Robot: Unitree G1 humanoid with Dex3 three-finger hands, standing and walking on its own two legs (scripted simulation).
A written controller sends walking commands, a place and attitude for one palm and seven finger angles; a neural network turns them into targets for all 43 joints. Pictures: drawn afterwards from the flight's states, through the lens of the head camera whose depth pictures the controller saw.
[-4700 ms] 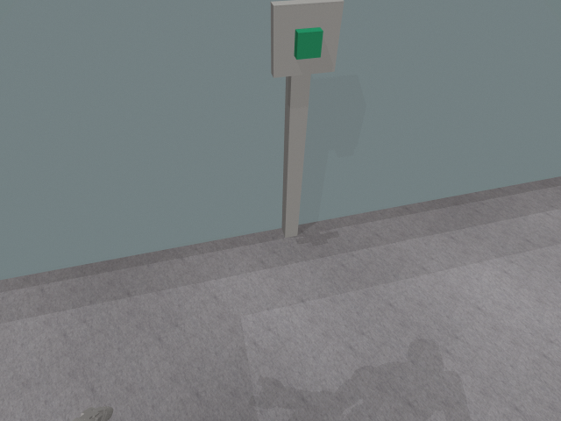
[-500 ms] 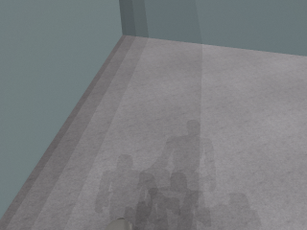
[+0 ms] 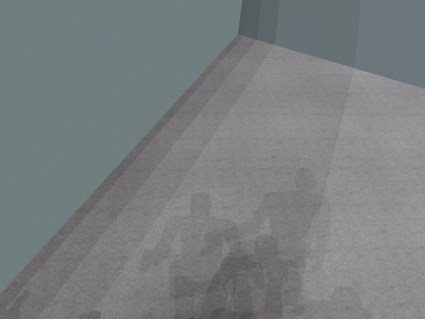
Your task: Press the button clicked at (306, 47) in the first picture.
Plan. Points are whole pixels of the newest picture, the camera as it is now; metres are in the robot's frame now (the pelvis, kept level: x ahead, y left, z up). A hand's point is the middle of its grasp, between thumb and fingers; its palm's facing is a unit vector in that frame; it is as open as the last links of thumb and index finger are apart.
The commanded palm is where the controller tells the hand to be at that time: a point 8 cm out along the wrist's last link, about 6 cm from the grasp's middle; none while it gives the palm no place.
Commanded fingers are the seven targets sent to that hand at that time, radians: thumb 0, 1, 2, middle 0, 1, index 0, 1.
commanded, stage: turn to face it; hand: left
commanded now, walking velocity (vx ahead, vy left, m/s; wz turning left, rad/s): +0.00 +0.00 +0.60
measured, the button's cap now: out of the picture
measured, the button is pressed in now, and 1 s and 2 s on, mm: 0 0 0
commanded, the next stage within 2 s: take the last steps up to it in 1.68 s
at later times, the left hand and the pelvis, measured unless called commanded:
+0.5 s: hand out of the picture -0.02 +0.13 -0.15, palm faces +0.33 -0.90 -0.27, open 7.4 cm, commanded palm none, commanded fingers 0.00 0.90 0.90 -0.20 -0.30 -0.20 -0.30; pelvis -0.02 -0.07 +0.00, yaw +20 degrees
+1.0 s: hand out of the picture -0.10 +0.20 -0.16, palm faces +0.60 -0.75 -0.27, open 7.4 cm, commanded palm none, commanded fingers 0.00 0.90 0.90 -0.20 -0.30 -0.20 -0.30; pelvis -0.05 -0.03 +0.00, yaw +37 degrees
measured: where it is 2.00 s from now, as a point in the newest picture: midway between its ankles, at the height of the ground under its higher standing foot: outside the picture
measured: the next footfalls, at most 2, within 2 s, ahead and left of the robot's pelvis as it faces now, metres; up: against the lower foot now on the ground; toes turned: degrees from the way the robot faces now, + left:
right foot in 0.20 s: +0.03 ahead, -0.17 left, +0.00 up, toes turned +8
left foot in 0.66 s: -0.05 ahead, +0.08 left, +0.00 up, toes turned +32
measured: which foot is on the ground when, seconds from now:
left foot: down 0.00-0.20, up 0.22-0.64, down 0.66-1.00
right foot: up 0.00-0.18, down 0.20-0.66, up 0.68-1.00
